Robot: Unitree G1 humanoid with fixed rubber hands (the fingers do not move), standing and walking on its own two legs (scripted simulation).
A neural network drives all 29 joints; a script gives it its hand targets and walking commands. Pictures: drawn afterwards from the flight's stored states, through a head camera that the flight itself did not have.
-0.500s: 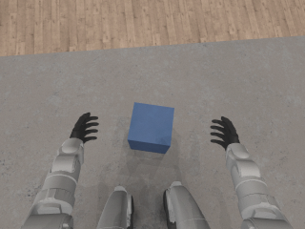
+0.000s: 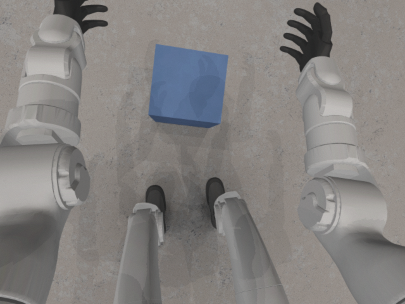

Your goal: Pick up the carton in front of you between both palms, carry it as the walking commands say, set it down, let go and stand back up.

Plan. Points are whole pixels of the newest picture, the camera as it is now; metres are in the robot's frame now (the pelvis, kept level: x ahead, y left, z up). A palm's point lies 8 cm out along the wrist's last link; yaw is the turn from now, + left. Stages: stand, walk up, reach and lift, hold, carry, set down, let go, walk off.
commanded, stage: reach and lift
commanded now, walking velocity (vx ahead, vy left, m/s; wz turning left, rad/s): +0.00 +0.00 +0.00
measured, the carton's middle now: (186, 93) +0.53 -0.05 -0.53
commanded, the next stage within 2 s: none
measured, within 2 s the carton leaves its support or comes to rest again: leaves its support in 1.82 s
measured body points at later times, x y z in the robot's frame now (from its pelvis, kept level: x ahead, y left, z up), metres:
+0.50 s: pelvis +0.00 +0.00 -0.13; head +0.36 +0.00 +0.13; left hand +0.58 +0.14 -0.30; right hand +0.50 -0.24 -0.30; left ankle +0.07 +0.12 -0.62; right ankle +0.07 -0.13 -0.62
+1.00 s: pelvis -0.04 +0.00 -0.28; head +0.35 +0.00 -0.07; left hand +0.57 +0.13 -0.47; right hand +0.50 -0.23 -0.47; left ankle +0.06 +0.12 -0.62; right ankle +0.07 -0.13 -0.62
